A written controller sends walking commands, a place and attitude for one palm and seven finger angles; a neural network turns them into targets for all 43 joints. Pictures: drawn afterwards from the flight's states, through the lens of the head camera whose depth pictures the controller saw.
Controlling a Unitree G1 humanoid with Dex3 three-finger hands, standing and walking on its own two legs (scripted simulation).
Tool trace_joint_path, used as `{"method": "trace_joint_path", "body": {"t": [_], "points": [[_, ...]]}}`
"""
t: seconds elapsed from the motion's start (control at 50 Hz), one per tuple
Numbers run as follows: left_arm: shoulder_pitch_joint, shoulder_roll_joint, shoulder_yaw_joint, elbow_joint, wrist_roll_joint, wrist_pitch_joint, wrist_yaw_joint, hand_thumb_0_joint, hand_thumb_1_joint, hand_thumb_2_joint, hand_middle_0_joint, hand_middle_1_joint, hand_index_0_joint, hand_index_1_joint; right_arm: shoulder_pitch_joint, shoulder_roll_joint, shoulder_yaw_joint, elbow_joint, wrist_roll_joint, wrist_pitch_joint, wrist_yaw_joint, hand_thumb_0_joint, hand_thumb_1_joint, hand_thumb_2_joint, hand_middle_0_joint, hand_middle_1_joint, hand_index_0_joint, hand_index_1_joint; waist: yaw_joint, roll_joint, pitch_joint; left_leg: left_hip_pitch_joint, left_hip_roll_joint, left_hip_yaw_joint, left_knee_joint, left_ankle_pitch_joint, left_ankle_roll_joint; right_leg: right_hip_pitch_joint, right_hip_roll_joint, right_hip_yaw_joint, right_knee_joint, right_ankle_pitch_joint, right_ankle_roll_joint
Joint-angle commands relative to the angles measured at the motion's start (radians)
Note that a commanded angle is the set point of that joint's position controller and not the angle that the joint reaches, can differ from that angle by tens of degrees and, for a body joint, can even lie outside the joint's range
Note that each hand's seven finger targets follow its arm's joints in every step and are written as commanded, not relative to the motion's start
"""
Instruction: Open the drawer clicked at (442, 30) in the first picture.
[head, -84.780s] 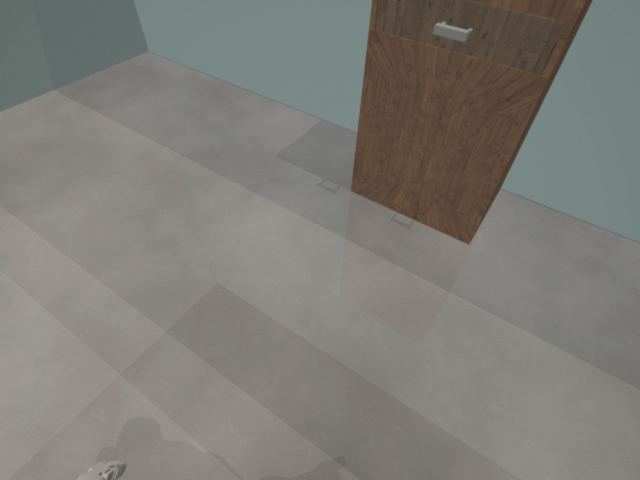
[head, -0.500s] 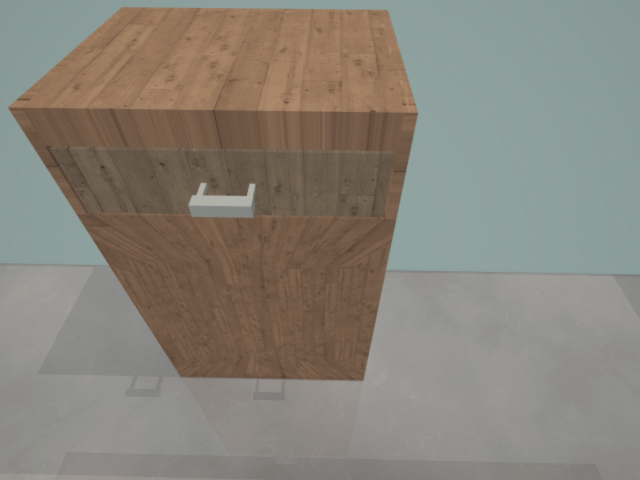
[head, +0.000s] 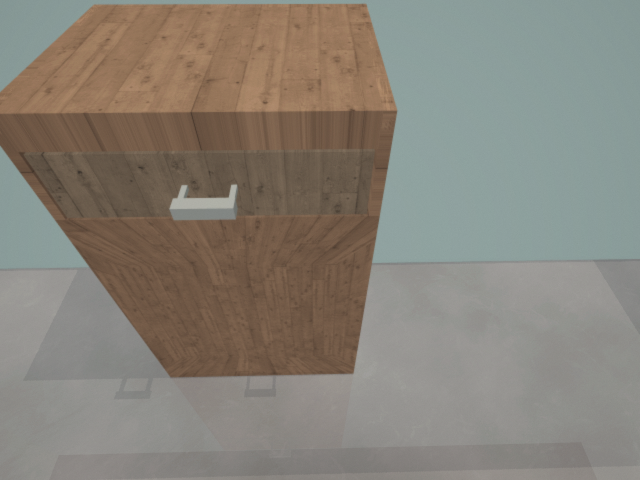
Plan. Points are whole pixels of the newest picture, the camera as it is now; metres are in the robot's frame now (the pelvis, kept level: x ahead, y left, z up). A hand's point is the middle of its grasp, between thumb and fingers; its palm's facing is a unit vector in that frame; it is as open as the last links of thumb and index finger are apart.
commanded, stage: look again from close up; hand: left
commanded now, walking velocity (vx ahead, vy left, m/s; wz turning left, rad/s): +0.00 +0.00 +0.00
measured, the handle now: (206, 199) +0.52 +0.22 +0.04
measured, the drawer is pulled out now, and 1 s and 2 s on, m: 0.00 0.00 0.00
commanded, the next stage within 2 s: raise the hand with hooked fingers in 0.36 s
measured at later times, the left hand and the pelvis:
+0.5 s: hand out of the picture +0.02 +0.15 -0.17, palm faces -0.02 -0.98 -0.22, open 7.3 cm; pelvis +0.01 -0.02 +0.00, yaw +0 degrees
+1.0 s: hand (164, 444) +0.17 +0.20 -0.04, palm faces +0.04 -0.09 -1.00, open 9.3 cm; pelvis +0.00 -0.04 -0.04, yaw +2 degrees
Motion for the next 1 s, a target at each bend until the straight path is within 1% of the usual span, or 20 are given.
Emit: {"method": "trace_joint_path", "body": {"t": [0.0,0.42,0.44,0.46,0.48,0.5,0.52,0.54,0.56,0.58,0.6,0.62,0.66,0.7,0.76,0.8,0.84,0.88,0.92,0.98], "points": [[0.04,0.106,0.023,-0.026,0.0,-0.023,0.011,0.0,0.9,0.9,-0.2,-0.3,-0.2,-0.3,0.031,-0.097,-0.021,-0.021,0.001,-0.026,-0.013,0.0,-0.9,-0.9,0.2,0.3,0.2,0.3,0.008,-0.001,0.014,-0.052,0.108,-0.112,-0.13,0.041,0.007,0.014,-0.039,0.055,-0.073,0.056,-0.06],[0.05,0.081,0.028,0.006,-0.002,-0.032,0.012,0.0,0.9,0.9,-0.2,-0.3,-0.2,-0.3,0.033,-0.063,-0.02,0.027,0.001,-0.025,-0.021,0.0,-0.9,-0.9,0.2,0.3,0.2,0.3,0.009,-0.01,0.01,-0.023,0.108,-0.09,-0.105,0.104,-0.005,0.032,-0.042,0.058,-0.096,0.127,-0.068],[0.144,0.121,0.035,0.049,0.004,-0.041,0.052,0.0,0.9,0.9,-0.2,-0.3,-0.2,-0.3,-0.086,-0.11,-0.037,-0.044,0.011,-0.025,-0.012,0.0,-0.9,-0.9,0.2,0.3,0.2,0.3,0.053,-0.046,0.038,-0.095,0.127,-0.054,0.095,0.094,-0.038,0.035,-0.107,0.091,-0.088,0.403,-0.052],[-0.681,0.399,-0.006,-1.487,0.132,-0.221,0.058,0.0,0.877,0.89,-0.202,-0.315,-0.202,-0.315,-0.07,-0.229,-0.017,-0.396,0.069,-0.172,-0.067,0.0,-0.9,-0.9,0.2,0.3,0.2,0.3,-0.039,0.227,-0.48,0.165,-0.002,-0.057,-0.07,0.233,0.012,0.163,0.017,0.114,0.01,0.276,-0.084],[-0.208,0.39,0.09,-1.208,0.16,-0.141,0.155,0.0,0.853,0.88,-0.203,-0.33,-0.203,-0.33,-0.15,-0.175,-0.039,-0.346,0.051,-0.261,-0.113,0.0,-0.9,-0.9,0.2,0.3,0.2,0.3,0.051,0.312,-0.43,0.151,0.023,-0.053,-0.039,0.346,0.008,0.1,0.039,0.01,0.073,0.11,-0.103],[0.072,0.16,-0.034,-1.103,0.158,0.021,0.202,0.0,0.83,0.87,-0.205,-0.345,-0.205,-0.345,-0.159,-0.126,-0.051,-0.353,0.083,-0.295,-0.108,0.0,-0.9,-0.9,0.2,0.3,0.2,0.3,0.035,0.262,-0.255,0.018,0.031,-0.071,-0.063,0.227,-0.025,-0.001,0.048,-0.045,0.068,-0.01,-0.086],[0.071,0.062,-0.119,-1.12,0.212,0.044,0.199,0.0,0.807,0.86,-0.207,-0.36,-0.207,-0.36,-0.135,-0.131,-0.04,-0.349,0.079,-0.314,-0.105,0.0,-0.9,-0.9,0.2,0.3,0.2,0.3,0.007,0.141,-0.147,-0.033,0.031,-0.061,-0.045,0.175,-0.015,-0.047,0.056,-0.059,0.048,0.013,-0.069],[-0.019,0.151,-0.082,-1.192,0.296,0.033,0.228,0.0,0.783,0.85,-0.208,-0.375,-0.208,-0.375,-0.191,-0.176,-0.045,-0.403,0.055,-0.323,-0.099,0.0,-0.9,-0.9,0.2,0.3,0.2,0.3,-0.011,0.083,-0.015,-0.117,0.017,-0.104,-0.023,0.081,-0.012,-0.13,0.06,-0.032,0.03,-0.039,-0.076],[0.024,0.176,-0.073,-1.168,0.413,0.028,0.257,0.0,0.76,0.84,-0.21,-0.39,-0.21,-0.39,-0.166,-0.192,-0.05,-0.416,0.022,-0.313,-0.09,0.0,-0.9,-0.9,0.2,0.3,0.2,0.3,-0.017,-0.006,-0.066,-0.145,0.007,-0.099,0.015,0.049,-0.005,-0.176,0.064,-0.039,0.043,-0.097,-0.076],[0.109,0.155,-0.086,-1.1,0.524,0.035,0.283,0.0,0.737,0.83,-0.212,-0.405,-0.212,-0.405,-0.171,-0.183,-0.058,-0.458,0.001,-0.294,-0.077,0.0,-0.9,-0.9,0.2,0.3,0.2,0.3,-0.005,-0.094,-0.042,-0.199,-0.006,-0.101,0.053,0.022,-0.008,-0.23,0.068,-0.039,0.042,-0.171,-0.079],[0.205,0.157,-0.075,-1.068,0.62,0.038,0.304,0.0,0.713,0.82,-0.213,-0.42,-0.213,-0.42,-0.181,-0.188,-0.074,-0.509,-0.007,-0.27,-0.057,0.0,-0.9,-0.9,0.2,0.3,0.2,0.3,0.033,-0.088,-0.068,-0.223,-0.017,-0.094,0.073,0.021,-0.017,-0.216,0.068,-0.017,0.047,-0.216,-0.084],[0.299,0.147,-0.078,-1.037,0.726,0.034,0.328,0.0,0.69,0.81,-0.215,-0.435,-0.215,-0.435,-0.197,-0.184,-0.082,-0.547,-0.025,-0.235,-0.035,0.0,-0.9,-0.9,0.2,0.3,0.2,0.3,0.066,-0.133,-0.095,-0.248,-0.023,-0.082,0.091,0.03,-0.026,-0.216,0.078,-0.018,0.062,-0.237,-0.092],[0.439,0.109,-0.103,-0.979,0.874,0.02,0.357,0.0,0.643,0.79,-0.218,-0.465,-0.218,-0.465,-0.241,-0.185,-0.09,-0.605,-0.044,-0.147,0.008,0.0,-0.9,-0.9,0.2,0.3,0.2,0.3,0.107,-0.226,-0.063,-0.331,-0.025,-0.068,0.117,0.02,-0.031,-0.222,0.079,0.023,0.069,-0.206,-0.105],[0.446,0.156,-0.053,-1.028,0.97,-0.017,0.374,0.0,0.597,0.77,-0.222,-0.495,-0.222,-0.495,-0.283,-0.178,-0.088,-0.646,-0.042,-0.076,0.047,0.0,-0.9,-0.9,0.2,0.3,0.2,0.3,0.146,-0.232,-0.098,-0.36,-0.028,-0.059,0.139,0.065,-0.028,-0.18,0.072,0.061,0.104,-0.082,-0.114],[0.335,0.242,0.015,-1.175,1.064,-0.055,0.421,0.0,0.527,0.74,-0.227,-0.54,-0.227,-0.54,-0.316,-0.159,-0.079,-0.698,-0.045,-0.02,0.071,0.0,-0.9,-0.9,0.2,0.3,0.2,0.3,0.155,-0.12,-0.22,-0.343,-0.034,-0.041,0.177,0.096,-0.021,-0.16,0.065,0.075,0.168,0.016,-0.114],[0.184,0.332,0.093,-1.271,1.119,-0.065,0.471,0.0,0.48,0.72,-0.23,-0.57,-0.23,-0.57,-0.304,-0.152,-0.086,-0.697,-0.058,0.0,0.07,0.0,-0.9,-0.9,0.2,0.3,0.2,0.3,0.142,-0.061,-0.281,-0.304,-0.046,-0.055,0.223,0.099,-0.019,-0.213,0.071,0.121,0.185,-0.003,-0.115],[0.06,0.334,0.085,-1.356,1.142,-0.07,0.515,0.0,0.433,0.7,-0.233,-0.6,-0.233,-0.6,-0.301,-0.144,-0.091,-0.708,-0.067,0.008,0.07,0.0,-0.9,-0.9,0.2,0.3,0.2,0.3,0.109,0.023,-0.342,-0.211,-0.048,-0.065,0.273,0.095,-0.012,-0.294,0.064,0.146,0.184,-0.048,-0.119],[-0.052,0.346,0.085,-1.425,1.127,-0.08,0.535,0.0,0.387,0.68,-0.237,-0.63,-0.237,-0.63,-0.305,-0.145,-0.094,-0.704,-0.072,0.012,0.061,0.0,-0.9,-0.9,0.2,0.3,0.2,0.3,0.077,0.076,-0.396,-0.152,-0.046,-0.073,0.312,0.109,-0.005,-0.331,0.06,0.137,0.193,-0.036,-0.114],[-0.121,0.341,0.071,-1.43,1.091,-0.069,0.532,0.0,0.34,0.66,-0.24,-0.66,-0.24,-0.66,-0.305,-0.145,-0.092,-0.692,-0.074,0.008,0.046,0.0,-0.9,-0.9,0.2,0.3,0.2,0.3,0.038,0.042,-0.365,-0.146,-0.043,-0.082,0.327,0.082,0.002,-0.353,0.058,0.119,0.175,-0.06,-0.1],[-0.12,0.329,0.04,-1.36,1.045,-0.025,0.478,0.0,0.27,0.63,-0.245,-0.705,-0.245,-0.705,-0.326,-0.143,-0.076,-0.678,-0.063,0.007,0.03,0.0,-0.9,-0.9,0.2,0.3,0.2,0.3,0.032,0.033,-0.325,-0.176,-0.037,-0.072,0.281,0.073,0.004,-0.268,0.06,0.063,0.153,-0.013,-0.086]]}}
